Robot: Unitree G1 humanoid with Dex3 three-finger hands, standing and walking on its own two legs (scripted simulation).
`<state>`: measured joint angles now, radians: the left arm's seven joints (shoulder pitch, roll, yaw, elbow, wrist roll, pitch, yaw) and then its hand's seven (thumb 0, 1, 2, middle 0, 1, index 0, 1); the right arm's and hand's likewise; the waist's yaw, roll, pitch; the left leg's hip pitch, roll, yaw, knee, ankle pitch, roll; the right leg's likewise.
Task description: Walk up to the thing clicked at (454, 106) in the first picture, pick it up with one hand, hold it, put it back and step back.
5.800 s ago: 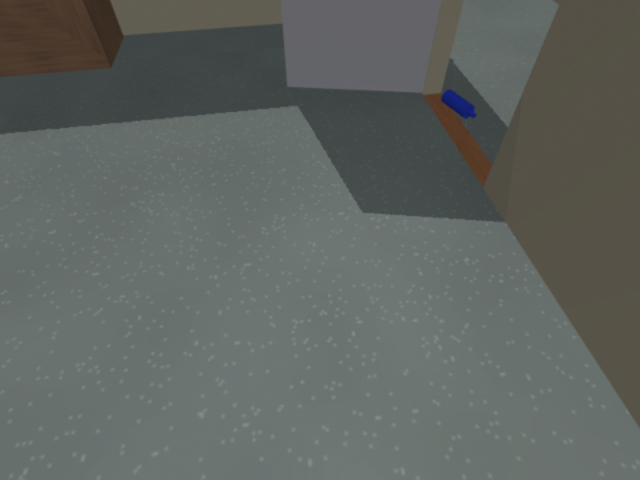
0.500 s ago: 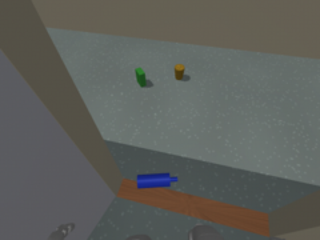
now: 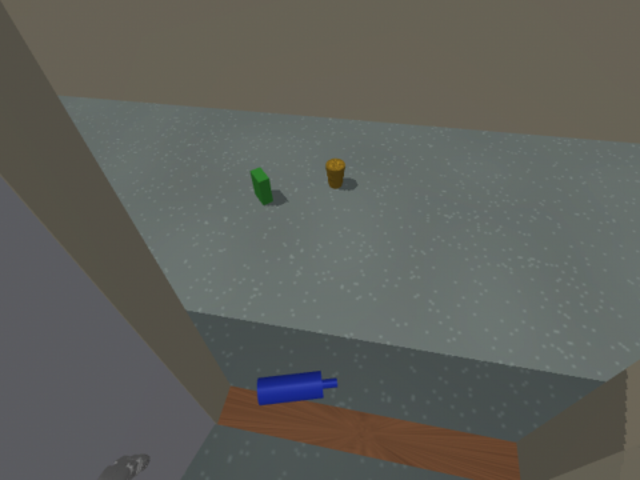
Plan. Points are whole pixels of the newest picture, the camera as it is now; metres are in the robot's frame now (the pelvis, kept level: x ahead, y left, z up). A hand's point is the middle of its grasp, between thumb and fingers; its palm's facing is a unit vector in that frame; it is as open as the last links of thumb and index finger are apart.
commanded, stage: walk up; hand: left
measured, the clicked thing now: (298, 387) +0.48 +0.11 -0.74
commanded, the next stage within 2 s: none
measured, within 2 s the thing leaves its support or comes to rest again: neither
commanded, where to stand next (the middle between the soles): +0.07 -0.03 m, yaw +0 degrees
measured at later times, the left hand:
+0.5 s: hand out of the picture +0.09 +0.23 -0.15, palm faces -0.01 -0.94 -0.35, open 7.3 cm
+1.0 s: hand out of the picture +0.12 +0.23 -0.14, palm faces -0.03 -0.94 -0.35, open 7.3 cm
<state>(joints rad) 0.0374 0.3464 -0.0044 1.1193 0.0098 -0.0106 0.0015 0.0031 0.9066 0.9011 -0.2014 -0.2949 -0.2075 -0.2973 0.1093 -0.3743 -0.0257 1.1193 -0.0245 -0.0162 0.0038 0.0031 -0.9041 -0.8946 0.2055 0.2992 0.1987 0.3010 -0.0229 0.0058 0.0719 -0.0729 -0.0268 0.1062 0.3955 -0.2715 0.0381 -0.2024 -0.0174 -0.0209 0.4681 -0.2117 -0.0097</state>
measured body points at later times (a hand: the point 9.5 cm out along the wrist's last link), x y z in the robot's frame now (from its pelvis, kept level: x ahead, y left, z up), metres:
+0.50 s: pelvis +0.01 -0.02 +0.01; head +0.01 -0.03 +0.46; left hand +0.09 +0.28 -0.12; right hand +0.08 -0.32 -0.13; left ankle -0.03 +0.09 -0.74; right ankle +0.03 -0.11 -0.74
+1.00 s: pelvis +0.02 -0.01 +0.01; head +0.03 -0.02 +0.46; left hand +0.13 +0.28 -0.12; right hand +0.09 -0.31 -0.13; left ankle -0.03 +0.09 -0.74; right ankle +0.03 -0.11 -0.74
